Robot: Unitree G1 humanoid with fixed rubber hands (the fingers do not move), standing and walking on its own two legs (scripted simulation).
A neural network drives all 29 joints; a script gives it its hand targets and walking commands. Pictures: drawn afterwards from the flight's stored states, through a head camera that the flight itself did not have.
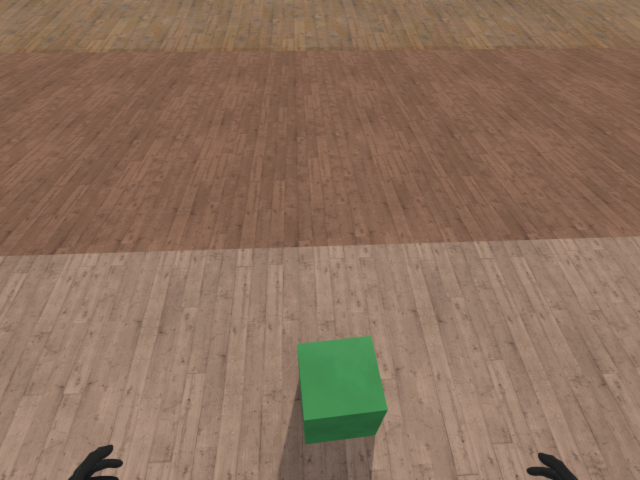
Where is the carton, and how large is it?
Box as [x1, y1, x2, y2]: [297, 336, 387, 443]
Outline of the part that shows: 370,336 297,344 305,443 375,434 387,409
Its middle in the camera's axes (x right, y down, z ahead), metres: +0.05 +0.45 +1.11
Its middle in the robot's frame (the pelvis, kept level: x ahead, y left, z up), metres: +0.43 -0.05 -0.66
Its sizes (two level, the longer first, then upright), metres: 0.210 0.200 0.250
